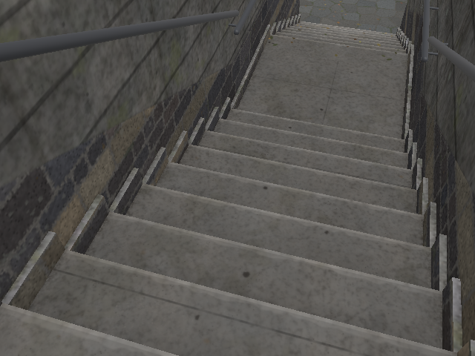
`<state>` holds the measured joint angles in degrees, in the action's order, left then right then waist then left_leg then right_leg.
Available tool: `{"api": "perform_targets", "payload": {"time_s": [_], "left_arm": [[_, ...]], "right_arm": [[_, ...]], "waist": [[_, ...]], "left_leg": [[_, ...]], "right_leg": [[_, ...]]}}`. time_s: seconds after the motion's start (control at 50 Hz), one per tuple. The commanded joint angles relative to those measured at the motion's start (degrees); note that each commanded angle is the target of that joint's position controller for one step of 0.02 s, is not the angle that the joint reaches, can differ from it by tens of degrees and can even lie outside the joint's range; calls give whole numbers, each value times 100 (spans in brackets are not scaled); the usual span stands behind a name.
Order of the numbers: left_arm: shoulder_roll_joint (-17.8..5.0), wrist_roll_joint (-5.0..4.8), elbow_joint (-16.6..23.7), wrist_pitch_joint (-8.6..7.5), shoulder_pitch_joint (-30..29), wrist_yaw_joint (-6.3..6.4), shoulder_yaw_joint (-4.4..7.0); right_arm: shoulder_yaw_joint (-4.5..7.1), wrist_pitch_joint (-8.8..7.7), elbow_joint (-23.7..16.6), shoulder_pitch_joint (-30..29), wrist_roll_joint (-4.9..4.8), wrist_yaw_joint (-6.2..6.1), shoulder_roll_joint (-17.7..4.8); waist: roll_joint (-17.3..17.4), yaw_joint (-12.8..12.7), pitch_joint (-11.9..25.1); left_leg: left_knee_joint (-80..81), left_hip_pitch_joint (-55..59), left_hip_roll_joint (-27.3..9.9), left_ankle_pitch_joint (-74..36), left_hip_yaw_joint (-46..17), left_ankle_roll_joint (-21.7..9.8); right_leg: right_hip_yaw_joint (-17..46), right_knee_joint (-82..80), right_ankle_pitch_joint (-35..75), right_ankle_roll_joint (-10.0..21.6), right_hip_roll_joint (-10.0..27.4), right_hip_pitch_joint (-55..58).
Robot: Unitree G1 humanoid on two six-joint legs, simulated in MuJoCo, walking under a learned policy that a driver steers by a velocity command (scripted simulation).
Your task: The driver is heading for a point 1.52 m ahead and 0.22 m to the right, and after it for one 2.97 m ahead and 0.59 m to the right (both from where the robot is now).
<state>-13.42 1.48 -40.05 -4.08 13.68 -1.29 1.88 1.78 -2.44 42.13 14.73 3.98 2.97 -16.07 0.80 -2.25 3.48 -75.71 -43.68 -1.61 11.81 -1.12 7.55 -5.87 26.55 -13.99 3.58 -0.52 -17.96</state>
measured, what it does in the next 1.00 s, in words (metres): steps on the spot: left foot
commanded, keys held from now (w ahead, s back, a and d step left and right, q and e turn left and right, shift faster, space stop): no key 1.00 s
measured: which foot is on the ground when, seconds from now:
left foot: up 0.00-0.10, down 0.12-1.00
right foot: down 0.00-1.00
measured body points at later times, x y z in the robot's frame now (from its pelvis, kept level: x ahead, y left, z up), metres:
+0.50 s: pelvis +0.01 +0.02 +0.00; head +0.02 +0.02 +0.45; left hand +0.08 +0.26 -0.14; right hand +0.12 -0.22 -0.13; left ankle +0.00 +0.14 -0.74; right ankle -0.01 -0.09 -0.74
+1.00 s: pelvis +0.00 +0.02 +0.00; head +0.00 +0.01 +0.45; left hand +0.03 +0.26 -0.15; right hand +0.05 -0.21 -0.16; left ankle +0.00 +0.14 -0.74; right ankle -0.01 -0.09 -0.74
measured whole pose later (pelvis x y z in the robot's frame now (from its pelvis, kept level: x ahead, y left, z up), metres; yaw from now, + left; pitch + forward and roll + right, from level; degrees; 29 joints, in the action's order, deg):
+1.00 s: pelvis +0.00 +0.02 +0.00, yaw +2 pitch -3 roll +0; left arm -9.5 -0.1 -63.1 0.7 12.5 2.1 2.0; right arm 2.2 2.2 64.4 10.8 0.9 -2.4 -9.6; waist 1.0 -0.7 -2.3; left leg -24.1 -7.5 -1.6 13.6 3.7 0.1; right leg -5.8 23.6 -14.2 0.8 1.3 -6.5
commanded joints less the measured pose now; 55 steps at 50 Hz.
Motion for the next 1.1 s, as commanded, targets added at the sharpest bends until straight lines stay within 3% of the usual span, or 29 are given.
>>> {"api": "perform_targets", "payload": {"time_s": [0.02,0.06,0.1,0.12,0.14,0.16,0.18,0.2,0.22,0.24,0.26,0.3,0.42,0.46,0.52,0.54,0.56,0.6,0.66,0.74,0.86,1.1], "left_arm": [[-468,-154,194,-166,-241,-169,21],[-611,-248,139,-151,-366,-367,27],[-500,-421,21,-71,-532,-588,-56],[-369,-371,-109,-42,-336,-651,-120],[-324,-270,-118,-25,213,-549,-70],[-676,-175,-90,-44,363,-352,92],[-885,-50,68,-56,-276,-221,206],[-736,-21,95,-64,-447,-145,205],[-539,-89,-16,-73,-262,-150,165],[-451,-130,-174,-48,-150,-151,180],[-368,-122,-199,-30,-85,-154,199],[-203,-116,-265,13,-75,-179,202],[-272,-106,-640,14,118,-363,293],[-237,-125,-746,5,103,-410,283],[-199,-150,-896,-21,84,-426,269],[-72,-119,-802,244,-139,-23,188],[-129,-178,-870,353,-72,158,178],[-199,-235,-1041,426,-45,310,164],[-193,-232,-1293,449,2,353,169],[-168,-223,-1592,427,25,360,150],[-102,-164,-1930,432,-89,352,115],[-54,-154,-2350,426,-9,347,20]], "right_arm": [[106,40,48,306,-71,241,41],[144,11,31,191,-136,269,36],[144,-52,237,416,-281,262,27],[169,-97,279,535,-310,244,-31],[183,-170,35,89,-372,211,-377],[338,-130,-62,-511,-257,210,-808],[407,-57,34,-491,-288,181,-743],[390,-46,24,-549,-377,132,-601],[345,-7,22,-555,-434,105,-385],[323,13,31,-493,-357,96,-265],[308,0,85,-289,-362,78,-161],[333,-19,174,-167,-365,66,-145],[362,93,449,-155,-346,148,-2],[395,121,542,-239,-318,176,-42],[396,129,758,-236,-353,207,10],[226,268,891,-376,-329,-137,173],[215,346,938,-417,-349,-313,194],[200,428,1096,-477,-378,-470,91],[172,482,1389,-450,-386,-542,71],[153,469,1672,-511,-380,-556,87],[140,434,1923,-462,-328,-549,161],[48,396,2217,-249,-299,-544,278]], "waist": [[-574,253,-188],[-614,323,-124],[-342,596,36],[-292,637,243],[181,204,474],[479,-150,115],[344,81,-166],[240,78,-295],[249,51,-408],[259,99,-437],[177,131,-378],[165,161,-240],[41,232,-246],[54,266,-224],[26,296,-241],[178,121,246],[160,128,156],[55,123,-76],[-28,110,-447],[-17,119,-610],[-99,167,-559],[-22,137,-693]], "left_leg": [[2297,1050,-521,102,203,130],[2953,1991,-313,780,457,129],[4361,2717,-333,-284,482,-6],[4316,3144,-423,-830,304,-137],[4567,3323,-620,-1159,-20,-678],[4732,2560,-490,-123,-44,-1213],[5050,1790,-394,1034,-105,-1288],[5216,1627,-422,1189,-169,-1301],[5248,1735,-428,1219,-194,-1297],[5277,1876,-429,1080,-224,-1355],[5257,2016,-454,871,-268,-1424],[5222,2154,-377,548,-142,-1416],[5084,2478,-170,-185,182,-1114],[5075,2599,-132,-334,268,-1037],[5082,2748,-108,-545,346,-928],[4906,3159,-406,-1521,39,-850],[4882,3275,-432,-1783,33,-849],[4942,3280,-437,-1660,40,-859],[5164,3208,-406,-1181,64,-846],[5345,3269,-373,-1033,80,-858],[5501,3389,-353,-647,87,-895],[5710,3280,-363,-430,64,-896]], "right_leg": [[906,-691,712,634,1070,-46],[1208,-504,666,615,1262,-322],[1363,-165,727,473,1191,-79],[1458,-73,662,250,1127,1],[1149,-23,-156,37,845,75],[483,-21,-644,16,389,262],[164,156,-959,31,240,540],[189,183,-931,163,291,576],[268,52,-925,275,361,489],[212,70,-729,326,293,435],[211,68,-369,356,272,519],[192,84,119,368,258,746],[155,-88,867,144,255,953],[138,-130,1000,104,250,976],[141,-229,1148,6,228,1023],[441,-120,1781,-136,695,1428],[469,-119,1936,-147,662,1345],[503,-222,1882,-138,671,1298],[507,-450,1413,-150,639,1220],[561,-614,1339,-95,676,1209],[554,-675,1020,-38,665,1200],[598,-822,553,-57,630,1094]]}}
